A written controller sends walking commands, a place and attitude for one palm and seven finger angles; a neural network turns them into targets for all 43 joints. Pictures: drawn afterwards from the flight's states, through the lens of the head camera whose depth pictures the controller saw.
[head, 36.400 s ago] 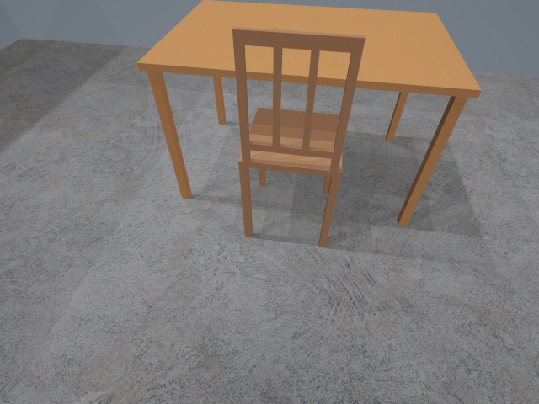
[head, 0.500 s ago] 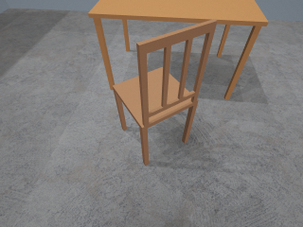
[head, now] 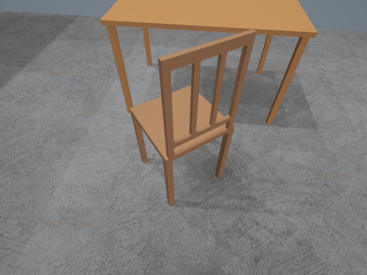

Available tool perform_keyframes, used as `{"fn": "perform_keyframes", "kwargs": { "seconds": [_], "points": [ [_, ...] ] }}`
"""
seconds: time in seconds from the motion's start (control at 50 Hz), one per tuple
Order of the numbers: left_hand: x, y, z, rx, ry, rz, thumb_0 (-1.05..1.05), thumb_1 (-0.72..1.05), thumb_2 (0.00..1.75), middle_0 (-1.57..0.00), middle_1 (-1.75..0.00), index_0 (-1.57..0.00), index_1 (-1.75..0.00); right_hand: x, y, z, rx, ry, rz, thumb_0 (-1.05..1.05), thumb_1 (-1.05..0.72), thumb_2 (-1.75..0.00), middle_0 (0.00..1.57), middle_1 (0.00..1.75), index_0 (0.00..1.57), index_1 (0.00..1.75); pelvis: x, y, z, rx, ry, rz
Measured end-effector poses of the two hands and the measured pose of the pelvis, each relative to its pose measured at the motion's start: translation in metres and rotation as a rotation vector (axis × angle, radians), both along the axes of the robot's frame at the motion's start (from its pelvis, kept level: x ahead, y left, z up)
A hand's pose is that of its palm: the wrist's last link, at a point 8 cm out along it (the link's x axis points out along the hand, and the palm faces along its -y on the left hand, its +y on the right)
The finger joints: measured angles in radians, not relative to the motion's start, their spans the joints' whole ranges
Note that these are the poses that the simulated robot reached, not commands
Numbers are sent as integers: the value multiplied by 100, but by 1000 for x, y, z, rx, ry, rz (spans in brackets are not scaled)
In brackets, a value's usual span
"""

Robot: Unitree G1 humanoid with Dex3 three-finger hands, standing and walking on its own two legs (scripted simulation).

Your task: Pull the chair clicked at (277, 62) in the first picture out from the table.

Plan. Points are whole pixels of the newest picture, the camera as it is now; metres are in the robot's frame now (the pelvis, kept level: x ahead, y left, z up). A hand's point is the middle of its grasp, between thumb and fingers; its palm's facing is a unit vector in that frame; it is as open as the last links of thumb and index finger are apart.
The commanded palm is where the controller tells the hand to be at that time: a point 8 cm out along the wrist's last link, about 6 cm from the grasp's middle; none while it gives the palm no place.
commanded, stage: look to check the result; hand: left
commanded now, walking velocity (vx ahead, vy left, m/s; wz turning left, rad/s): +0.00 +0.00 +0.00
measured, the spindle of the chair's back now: (194, 102) +0.69 +0.00 -0.05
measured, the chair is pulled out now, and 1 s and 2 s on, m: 0.48 0.48 0.48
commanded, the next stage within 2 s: stand and wait in 0.76 s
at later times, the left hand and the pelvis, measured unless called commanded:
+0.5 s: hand out of the picture +0.00 +0.15 -0.17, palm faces +0.05 -0.98 -0.18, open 7.4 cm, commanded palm none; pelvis +0.01 -0.01 +0.00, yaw +0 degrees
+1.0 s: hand out of the picture +0.01 +0.15 -0.17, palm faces +0.05 -0.98 -0.19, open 7.4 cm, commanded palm none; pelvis +0.02 -0.01 +0.00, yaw +0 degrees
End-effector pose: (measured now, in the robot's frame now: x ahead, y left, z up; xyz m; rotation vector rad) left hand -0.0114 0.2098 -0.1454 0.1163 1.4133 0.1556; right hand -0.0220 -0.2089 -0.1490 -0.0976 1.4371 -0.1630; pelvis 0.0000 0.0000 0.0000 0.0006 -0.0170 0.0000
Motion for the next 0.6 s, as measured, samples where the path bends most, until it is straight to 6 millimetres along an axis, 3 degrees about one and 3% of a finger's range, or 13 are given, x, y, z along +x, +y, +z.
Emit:
{"fn": "perform_keyframes", "kwargs": {
  "seconds": [0.6],
  "points": [
    [9,-11,1,3,12,15,0,90,90,-20,-30,-20,-30,22,-9,-2,-1,-5,5,1,-91,-90,20,30,20,30,16,-8,0,3,-6,0]
  ]
}}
